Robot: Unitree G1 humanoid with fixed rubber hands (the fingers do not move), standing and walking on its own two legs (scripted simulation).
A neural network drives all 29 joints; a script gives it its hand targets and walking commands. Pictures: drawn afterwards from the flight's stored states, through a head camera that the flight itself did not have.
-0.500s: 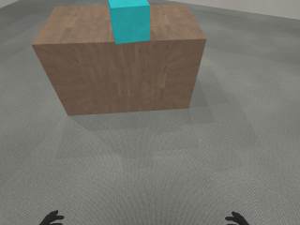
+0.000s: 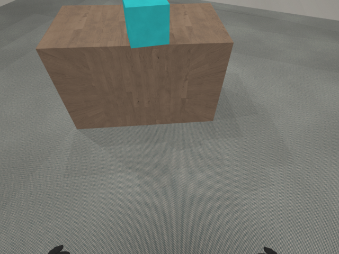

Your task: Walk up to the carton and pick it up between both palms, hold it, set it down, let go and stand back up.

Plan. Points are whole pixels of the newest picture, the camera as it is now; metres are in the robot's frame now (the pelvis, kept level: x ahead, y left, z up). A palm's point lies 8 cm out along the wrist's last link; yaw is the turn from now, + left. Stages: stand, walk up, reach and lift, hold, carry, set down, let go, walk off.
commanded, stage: stand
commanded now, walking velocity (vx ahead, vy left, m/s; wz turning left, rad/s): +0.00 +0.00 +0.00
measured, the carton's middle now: (146, 19) +1.21 +0.12 +0.00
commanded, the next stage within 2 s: walk up in 0.14 s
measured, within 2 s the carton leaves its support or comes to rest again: neither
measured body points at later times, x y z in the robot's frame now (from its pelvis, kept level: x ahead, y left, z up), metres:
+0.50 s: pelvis +0.02 +0.02 +0.01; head +0.03 +0.01 +0.46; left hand +0.08 +0.32 -0.10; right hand +0.12 -0.26 -0.11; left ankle +0.05 +0.15 -0.69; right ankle +0.04 -0.11 -0.73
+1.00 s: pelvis +0.14 +0.12 +0.01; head +0.12 +0.14 +0.46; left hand +0.19 +0.45 -0.09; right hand +0.21 -0.17 -0.07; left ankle +0.16 +0.21 -0.73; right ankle +0.15 -0.06 -0.65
